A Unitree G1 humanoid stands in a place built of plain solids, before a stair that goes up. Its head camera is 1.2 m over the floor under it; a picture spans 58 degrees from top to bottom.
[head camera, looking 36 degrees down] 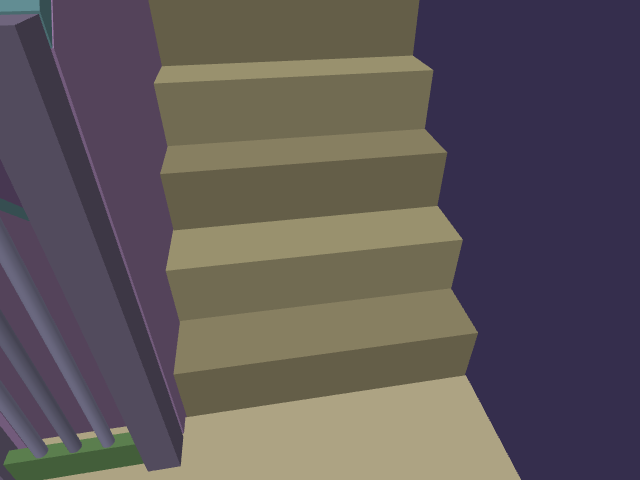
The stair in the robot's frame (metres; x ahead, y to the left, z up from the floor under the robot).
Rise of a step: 0.20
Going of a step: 0.20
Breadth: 0.90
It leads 10 degrees to the left of straight ahead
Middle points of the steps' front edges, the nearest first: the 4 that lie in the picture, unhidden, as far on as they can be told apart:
0.82 -0.04 0.20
1.02 0.00 0.41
1.22 0.03 0.61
1.42 0.06 0.81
